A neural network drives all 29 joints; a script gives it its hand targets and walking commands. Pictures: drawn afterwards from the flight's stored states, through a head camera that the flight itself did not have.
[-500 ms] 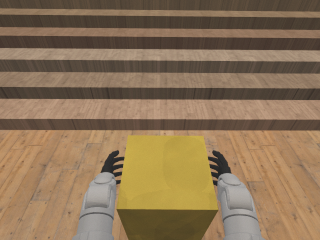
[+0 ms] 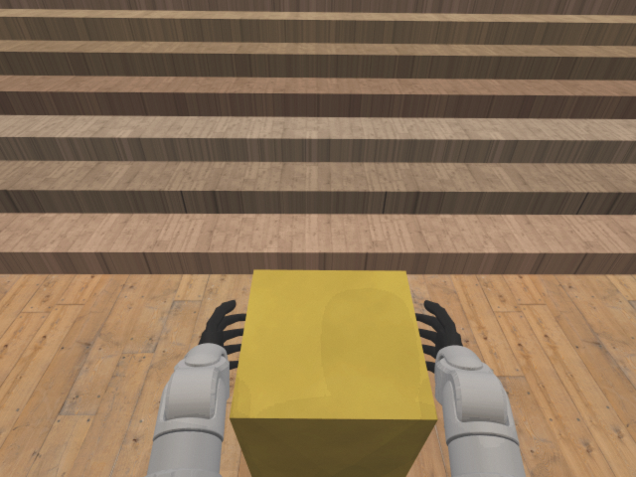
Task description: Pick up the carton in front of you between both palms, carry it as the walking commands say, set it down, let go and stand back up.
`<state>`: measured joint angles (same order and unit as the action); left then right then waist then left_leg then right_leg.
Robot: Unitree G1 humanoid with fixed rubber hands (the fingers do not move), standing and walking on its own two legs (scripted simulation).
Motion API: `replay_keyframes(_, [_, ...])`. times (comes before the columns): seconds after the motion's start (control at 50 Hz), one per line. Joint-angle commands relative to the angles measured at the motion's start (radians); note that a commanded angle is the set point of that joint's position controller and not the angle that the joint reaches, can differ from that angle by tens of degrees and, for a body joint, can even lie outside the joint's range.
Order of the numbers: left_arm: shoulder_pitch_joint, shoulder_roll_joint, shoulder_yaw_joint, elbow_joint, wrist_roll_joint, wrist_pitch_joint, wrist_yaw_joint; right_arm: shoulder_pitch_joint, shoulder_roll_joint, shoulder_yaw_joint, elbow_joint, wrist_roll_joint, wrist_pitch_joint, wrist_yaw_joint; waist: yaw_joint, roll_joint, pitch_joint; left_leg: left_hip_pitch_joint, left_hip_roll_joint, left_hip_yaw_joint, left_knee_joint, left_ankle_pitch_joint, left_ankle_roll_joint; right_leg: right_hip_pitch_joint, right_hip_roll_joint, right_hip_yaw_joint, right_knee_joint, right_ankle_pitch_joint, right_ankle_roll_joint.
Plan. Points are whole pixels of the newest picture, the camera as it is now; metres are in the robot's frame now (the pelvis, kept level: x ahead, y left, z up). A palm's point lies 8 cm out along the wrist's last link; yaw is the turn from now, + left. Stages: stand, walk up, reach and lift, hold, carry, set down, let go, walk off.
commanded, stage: hold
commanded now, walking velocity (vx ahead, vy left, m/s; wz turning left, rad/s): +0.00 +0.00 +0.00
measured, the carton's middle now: (328, 381) +0.29 +0.00 -0.02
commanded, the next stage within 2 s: carry in 0.56 s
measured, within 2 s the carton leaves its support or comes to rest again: neither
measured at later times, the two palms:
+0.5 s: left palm (212, 356) +0.28 +0.15 +0.05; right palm (447, 358) +0.28 -0.15 +0.05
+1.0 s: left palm (228, 286) +0.38 +0.14 +0.08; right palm (440, 285) +0.38 -0.16 +0.09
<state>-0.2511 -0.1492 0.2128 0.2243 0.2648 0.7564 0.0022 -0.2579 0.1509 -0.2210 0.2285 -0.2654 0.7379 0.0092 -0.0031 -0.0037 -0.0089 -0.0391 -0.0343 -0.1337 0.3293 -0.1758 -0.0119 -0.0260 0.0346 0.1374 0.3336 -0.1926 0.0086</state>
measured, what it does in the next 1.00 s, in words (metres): walks ahead: left foot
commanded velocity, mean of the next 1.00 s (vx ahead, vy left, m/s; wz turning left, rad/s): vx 0.24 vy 0.00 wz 0.00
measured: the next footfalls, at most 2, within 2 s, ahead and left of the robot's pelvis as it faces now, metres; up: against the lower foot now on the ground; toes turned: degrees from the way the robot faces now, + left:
left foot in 0.96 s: +0.15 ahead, +0.09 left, +0.00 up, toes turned +7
right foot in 1.26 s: +0.41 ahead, -0.14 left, +0.00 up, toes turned -13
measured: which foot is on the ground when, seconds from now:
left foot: down 0.00-0.78, up 0.80-0.94, down 0.96-1.00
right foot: down 0.00-0.96, up 0.98-1.00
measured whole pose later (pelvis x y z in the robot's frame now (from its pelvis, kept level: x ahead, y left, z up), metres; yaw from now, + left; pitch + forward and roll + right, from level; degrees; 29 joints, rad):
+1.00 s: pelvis +0.12 -0.01 -0.02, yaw -2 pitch +5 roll +2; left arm -0.08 -0.13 0.11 -0.38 0.07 1.10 0.11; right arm -0.11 0.13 -0.07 -0.34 -0.07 1.08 -0.10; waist 0.02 -0.04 -0.16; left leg -0.31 0.00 0.19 0.49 -0.23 0.04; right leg -0.25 -0.07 -0.03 0.70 -0.46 0.00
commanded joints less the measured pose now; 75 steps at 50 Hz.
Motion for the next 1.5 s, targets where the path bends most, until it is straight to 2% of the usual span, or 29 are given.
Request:
replay_keyframes(0.0, [-0.47, -0.887, -0.509, -0.011, -0.238, -0.017, -0.237, -0.431, 0.892, 0.502, 0.023, 0.224, 0.001, 0.229, 0.001, 0.001, -0.124, 0.03, -0.062, 0.072, -0.047, 0.098, -0.006, -0.012, 0.059, -0.068, -0.056, 0.118, 0.006])
replay_keyframes(0.28, [-0.565, -0.919, -0.503, 0.019, -0.236, -0.026, -0.246, -0.528, 0.915, 0.492, 0.054, 0.221, -0.011, 0.241, 0.001, 0.004, -0.163, 0.033, -0.057, 0.077, -0.033, 0.047, -0.006, -0.027, 0.058, -0.075, -0.038, 0.06, 0.002])
replay_keyframes(0.52, [-0.532, -0.914, -0.506, 0.001, -0.24, -0.023, -0.242, -0.495, 0.91, 0.495, 0.038, 0.224, -0.009, 0.238, 0.002, 0.003, -0.176, 0.054, -0.061, 0.076, -0.034, 0.113, -0.009, -0.005, 0.06, -0.071, -0.039, 0.126, 0.006])
replay_keyframes(0.54, [-0.533, -0.911, -0.523, -0.012, -0.252, -0.022, -0.241, -0.514, 0.918, 0.52, 0.012, 0.238, -0.004, 0.235, 0.005, 0.012, -0.177, -0.063, 0.11, 0.058, 0.05, -0.017, 0.016, -0.13, -0.107, -0.037, 0.054, -0.003, -0.01])
replay_keyframes(0.58, [-0.549, -0.908, -0.544, -0.05, -0.267, -0.017, -0.236, -0.499, 0.912, 0.531, -0.019, 0.251, 0.002, 0.227, 0.003, 0.025, -0.185, -0.143, 0.106, -0.002, 0.001, -0.438, 0.032, -0.214, -0.078, -0.011, 0.042, -0.399, -0.023])
replay_keyframes(0.6, [-0.566, -0.912, -0.563, -0.077, -0.279, -0.012, -0.231, -0.502, 0.914, 0.548, -0.041, 0.262, 0.007, 0.221, 0.0, 0.032, -0.163, -0.171, 0.117, -0.02, -0.009, -0.545, 0.043, -0.268, -0.07, -0.018, 0.057, -0.48, -0.024])
replay_keyframes(0.68, [-0.571, -0.929, -0.658, -0.199, -0.343, 0.04, -0.202, -0.489, 0.924, 0.635, -0.165, 0.314, 0.057, 0.183, -0.002, 0.139, -0.253, -0.143, 0.215, -0.106, -0.051, -0.461, 0.092, -0.285, -0.017, -0.19, 0.225, -0.21, -0.013])
replay_keyframes(0.72, [-0.568, -0.923, -0.712, -0.282, -0.38, 0.081, -0.183, -0.49, 0.921, 0.695, -0.254, 0.344, 0.103, 0.159, 0.0, 0.116, -0.257, -0.22, 0.199, -0.05, -0.015, -0.477, 0.086, -0.206, -0.029, -0.187, 0.123, -0.249, -0.026])
replay_keyframes(0.74, [-0.553, -0.914, -0.729, -0.307, -0.395, 0.107, -0.17, -0.483, 0.912, 0.716, -0.29, 0.358, 0.129, 0.146, 0.004, 0.049, -0.233, -0.312, 0.16, 0.02, 0.078, -0.455, 0.062, -0.145, -0.086, -0.109, 0.05, -0.307, -0.042])
replay_keyframes(0.76, [-0.506, -0.896, -0.736, -0.326, -0.401, 0.131, -0.154, -0.475, 0.902, 0.74, -0.331, 0.372, 0.156, 0.133, 0.018, -0.12, -0.219, -0.437, 0.097, 0.131, 0.275, -0.386, 0.024, -0.071, -0.219, 0.089, -0.038, -0.398, -0.088])
replay_keyframes(0.78, [-0.454, -0.871, -0.733, -0.349, -0.4, 0.155, -0.136, -0.451, 0.888, 0.756, -0.36, 0.383, 0.182, 0.12, 0.026, -0.243, -0.19, -0.606, 0.043, 0.228, 0.43, -0.322, -0.006, 0.032, -0.334, 0.279, -0.107, -0.363, -0.142])
replay_keyframes(0.8, [-0.418, -0.859, -0.728, -0.388, -0.4, 0.178, -0.116, -0.457, 0.877, 0.772, -0.404, 0.404, 0.208, 0.11, 0.03, -0.243, -0.154, -0.685, 0.063, 0.228, 0.425, -0.358, -0.002, 0.06, -0.377, 0.348, -0.106, -0.199, -0.192])
replay_keyframes(0.82, [-0.391, -0.841, -0.731, -0.447, -0.405, 0.205, -0.097, -0.433, 0.867, 0.794, -0.446, 0.427, 0.232, 0.099, 0.034, -0.192, -0.158, -0.693, 0.074, 0.221, 0.404, -0.365, 0.0, 0.085, -0.373, 0.307, -0.084, -0.059, -0.203])
replay_keyframes(0.86, [-0.343, -0.82, -0.75, -0.539, -0.423, 0.256, -0.062, -0.362, 0.84, 0.813, -0.519, 0.456, 0.277, 0.071, 0.033, -0.15, -0.23, -0.59, 0.044, 0.273, 0.285, -0.279, 0.005, 0.094, -0.319, 0.149, -0.025, 0.14, -0.174])
replay_keyframes(0.92, [-0.237, -0.788, -0.778, -0.647, -0.452, 0.324, -0.025, -0.231, 0.816, 0.801, -0.614, 0.466, 0.342, 0.024, 0.014, -0.116, -0.342, -0.074, -0.002, 0.353, 0.033, -0.05, 0.009, -0.15, -0.203, -0.116, 0.144, 0.071, -0.091])
replay_keyframes(0.94, [-0.222, -0.768, -0.778, -0.681, -0.46, 0.344, -0.013, -0.178, 0.8, 0.783, -0.633, 0.459, 0.363, 0.008, -0.006, -0.033, -0.38, 0.188, 0.1, 0.229, -0.001, -0.084, 0.037, -0.361, -0.169, -0.183, 0.292, -0.013, -0.056])
replay_keyframes(0.96, [-0.234, -0.754, -0.783, -0.732, -0.484, 0.37, -0.006, -0.135, 0.771, 0.756, -0.645, 0.435, 0.378, -0.01, -0.021, 0.231, -0.375, 0.319, 0.368, -0.199, -0.088, -0.221, 0.139, -0.623, -0.082, -0.283, 0.553, -0.192, -0.007])
replay_keyframes(0.98, [-0.266, -0.734, -0.793, -0.766, -0.503, 0.391, 0.0, -0.117, 0.767, 0.73, -0.651, 0.413, 0.392, -0.028, -0.025, 0.276, -0.299, 0.312, 0.492, -0.4, -0.106, -0.097, 0.248, -0.777, -0.064, -0.238, 0.665, -0.342, -0.014])
replay_keyframes(1.0, [-0.269, -0.745, -0.801, -0.79, -0.521, 0.404, 0.003, -0.123, 0.773, 0.729, -0.699, 0.424, 0.408, -0.039, -0.025, 0.165, -0.252, 0.275, 0.5, -0.363, -0.082, -0.011, 0.274, -0.828, -0.121, -0.179, 0.733, -0.363, -0.031])
replay_keyframes(1.04, [-0.22, -0.773, -0.786, -0.793, -0.523, 0.418, 0.013, -0.145, 0.794, 0.748, -0.764, 0.454, 0.43, -0.05, -0.02, 0.07, -0.241, 0.225, 0.438, -0.196, -0.108, 0.049, 0.229, -0.83, -0.152, -0.178, 0.686, -0.309, -0.031])
replay_keyframes(1.1, [-0.162, -0.753, -0.754, -0.793, -0.496, 0.421, 0.044, -0.155, 0.759, 0.766, -0.806, 0.482, 0.442, -0.063, -0.015, 0.116, -0.226, 0.109, 0.323, 0.052, -0.137, 0.089, 0.152, -0.66, -0.112, -0.259, 0.442, -0.153, -0.004])
replay_keyframes(1.18, [-0.066, -0.667, -0.706, -0.79, -0.439, 0.431, 0.092, -0.091, 0.664, 0.761, -0.812, 0.494, 0.455, -0.085, -0.011, 0.165, -0.187, -0.054, 0.282, 0.205, -0.098, 0.086, 0.103, -0.417, -0.057, -0.356, 0.227, 0.026, -0.01])
replay_keyframes(1.24, [-0.042, -0.614, -0.685, -0.796, -0.429, 0.441, 0.112, -0.07, 0.607, 0.755, -0.825, 0.495, 0.469, -0.099, 0.007, 0.101, -0.243, -0.237, 0.217, 0.334, 0.185, 0.178, 0.047, -0.036, -0.017, -0.417, 0.161, -0.008, -0.031])
replay_keyframes(1.26, [-0.02, -0.595, -0.676, -0.793, -0.425, 0.445, 0.116, -0.08, 0.576, 0.752, -0.834, 0.498, 0.474, -0.103, 0.033, -0.002, -0.283, -0.36, 0.175, 0.362, 0.404, 0.079, 0.012, 0.107, -0.153, -0.223, 0.101, -0.127, -0.05])
replay_keyframes(1.28, [-0.043, -0.581, -0.67, -0.8, -0.424, 0.444, 0.12, -0.106, 0.568, 0.763, -0.866, 0.502, 0.483, -0.103, 0.038, -0.274, -0.316, -0.576, 0.057, 0.346, 0.715, -0.204, -0.037, 0.205, -0.436, 0.319, -0.09, -0.35, -0.17])
replay_keyframes(1.3, [-0.046, -0.604, -0.681, -0.803, -0.436, 0.447, 0.117, -0.117, 0.58, 0.766, -0.861, 0.515, 0.485, -0.098, 0.036, -0.247, -0.293, -0.683, 0.068, 0.211, 0.871, -0.319, -0.005, 0.189, -0.495, 0.455, -0.163, -0.272, -0.245])
replay_keyframes(1.36, [-0.137, -0.724, -0.755, -0.866, -0.488, 0.43, 0.077, -0.118, 0.709, 0.783, -0.836, 0.515, 0.463, -0.065, 0.022, -0.021, -0.288, -0.674, 0.184, 0.139, 0.884, -0.181, 0.033, 0.062, -0.425, 0.192, -0.137, -0.051, -0.192])
replay_keyframes(1.4, [-0.157, -0.773, -0.802, -0.88, -0.513, 0.416, 0.046, -0.091, 0.764, 0.787, -0.826, 0.487, 0.443, -0.048, 0.018, -0.047, -0.283, -0.603, 0.176, 0.162, 0.757, -0.103, 0.024, -0.002, -0.368, 0.033, -0.156, -0.012, -0.139])
replay_keyframes(1.48, [-0.117, -0.733, -0.832, -0.881, -0.531, 0.41, 0.01, -0.014, 0.738, 0.777, -0.806, 0.426, 0.425, -0.05, 0.016, -0.1, -0.237, -0.638, 0.145, 0.238, 0.534, -0.008, 0.009, 0.046, -0.316, -0.104, -0.191, 0.084, -0.136])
